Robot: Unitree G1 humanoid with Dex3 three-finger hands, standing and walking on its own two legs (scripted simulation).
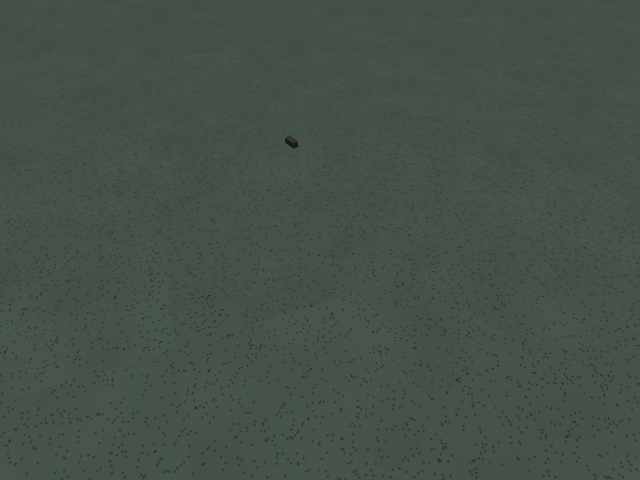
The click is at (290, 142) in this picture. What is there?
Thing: small box
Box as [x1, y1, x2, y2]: [285, 136, 297, 147]
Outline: 285,137 285,142 292,147 297,145 297,141 292,137
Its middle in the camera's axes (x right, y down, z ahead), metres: -0.18 -0.57 +2.19
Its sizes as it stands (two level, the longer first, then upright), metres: 0.074 0.035 0.031
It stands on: the floor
